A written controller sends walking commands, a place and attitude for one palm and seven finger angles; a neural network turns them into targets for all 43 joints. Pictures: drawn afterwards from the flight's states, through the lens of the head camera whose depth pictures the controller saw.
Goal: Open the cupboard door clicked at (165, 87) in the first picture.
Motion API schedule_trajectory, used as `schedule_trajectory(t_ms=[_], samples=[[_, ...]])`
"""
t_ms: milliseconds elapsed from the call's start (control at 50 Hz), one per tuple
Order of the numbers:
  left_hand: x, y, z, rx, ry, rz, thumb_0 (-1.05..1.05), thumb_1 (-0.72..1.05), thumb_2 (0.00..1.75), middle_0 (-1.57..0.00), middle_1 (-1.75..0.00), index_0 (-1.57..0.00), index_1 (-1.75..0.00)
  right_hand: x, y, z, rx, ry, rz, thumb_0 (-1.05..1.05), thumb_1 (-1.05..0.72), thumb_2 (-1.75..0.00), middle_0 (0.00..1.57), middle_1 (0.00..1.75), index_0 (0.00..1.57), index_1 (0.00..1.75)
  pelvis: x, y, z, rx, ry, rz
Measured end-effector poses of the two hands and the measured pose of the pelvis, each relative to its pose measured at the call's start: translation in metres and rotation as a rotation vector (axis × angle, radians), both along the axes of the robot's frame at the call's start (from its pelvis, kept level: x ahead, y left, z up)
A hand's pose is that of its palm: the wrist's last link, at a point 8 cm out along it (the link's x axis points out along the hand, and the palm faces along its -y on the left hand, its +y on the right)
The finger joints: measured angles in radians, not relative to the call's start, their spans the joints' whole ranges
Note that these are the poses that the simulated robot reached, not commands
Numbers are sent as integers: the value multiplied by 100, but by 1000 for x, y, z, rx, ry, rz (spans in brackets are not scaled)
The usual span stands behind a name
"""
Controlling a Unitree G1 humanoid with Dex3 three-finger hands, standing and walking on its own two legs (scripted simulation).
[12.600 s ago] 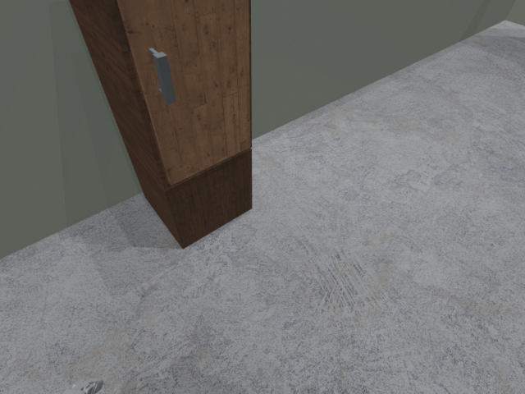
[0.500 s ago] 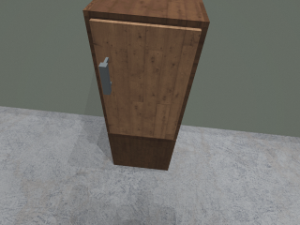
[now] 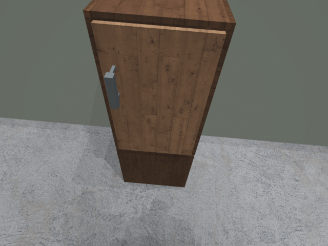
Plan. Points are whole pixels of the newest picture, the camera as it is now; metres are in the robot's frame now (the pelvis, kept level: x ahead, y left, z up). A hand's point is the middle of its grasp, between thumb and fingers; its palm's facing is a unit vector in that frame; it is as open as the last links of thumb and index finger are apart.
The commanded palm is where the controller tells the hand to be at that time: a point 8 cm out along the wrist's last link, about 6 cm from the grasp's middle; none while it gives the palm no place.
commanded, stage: come to a stop and stand still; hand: left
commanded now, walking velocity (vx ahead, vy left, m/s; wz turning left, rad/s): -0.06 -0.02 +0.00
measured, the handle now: (114, 87) +0.55 +0.20 +0.06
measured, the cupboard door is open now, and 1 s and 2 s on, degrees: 0 0 0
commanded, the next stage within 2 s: look again from close up in 0.66 s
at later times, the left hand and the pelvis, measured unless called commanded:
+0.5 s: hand out of the picture +0.01 +0.17 -0.17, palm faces +0.00 -0.97 -0.24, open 7.4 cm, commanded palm none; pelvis -0.02 -0.01 +0.00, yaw +0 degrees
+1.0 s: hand out of the picture +0.01 +0.14 -0.18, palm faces +0.01 -0.98 -0.18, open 7.4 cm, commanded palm none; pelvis +0.00 -0.03 +0.00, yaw +0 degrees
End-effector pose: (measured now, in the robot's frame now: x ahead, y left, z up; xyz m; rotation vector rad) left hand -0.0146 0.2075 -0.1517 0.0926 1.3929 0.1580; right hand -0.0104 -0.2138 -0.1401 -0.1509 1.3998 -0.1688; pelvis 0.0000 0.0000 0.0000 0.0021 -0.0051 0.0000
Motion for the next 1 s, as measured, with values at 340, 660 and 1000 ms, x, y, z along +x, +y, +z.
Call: schedule_trajectory(t_ms=[340, 660, 1000], samples=[[24, 19, 12, 87, -114, -82, 1, 91, 90, -20, -30, -20, -30, 20, -25, -5, 10, -143, 38, 1, -92, -89, 20, 30, 20, 30, -23, -7, -5, -11, -5, 5], [9, 0, 12, 54, -53, -67, 1, 90, 90, -20, -30, -20, -30, 23, -35, 0, 13, -105, 57, 1, -92, -89, 20, 30, 20, 30, -14, -20, 1, 2, -3, -5], [15, -19, 6, 21, -12, -51, 1, 90, 90, -20, -30, -20, -30, 19, -39, 0, 7, -26, 36, 1, -92, -89, 20, 30, 20, 30, 2, -30, 3, 3, 2, -5]])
